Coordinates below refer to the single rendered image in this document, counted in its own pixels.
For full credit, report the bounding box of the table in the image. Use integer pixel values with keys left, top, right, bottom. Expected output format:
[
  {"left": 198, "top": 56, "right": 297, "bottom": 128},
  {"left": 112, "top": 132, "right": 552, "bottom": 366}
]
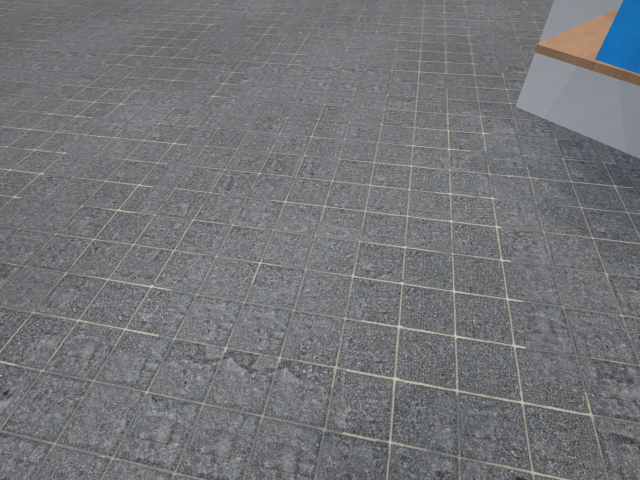
[{"left": 534, "top": 9, "right": 640, "bottom": 86}]

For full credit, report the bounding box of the carton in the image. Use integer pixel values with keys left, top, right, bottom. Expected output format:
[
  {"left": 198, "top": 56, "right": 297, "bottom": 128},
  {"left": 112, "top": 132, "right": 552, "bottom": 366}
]
[{"left": 595, "top": 0, "right": 640, "bottom": 74}]

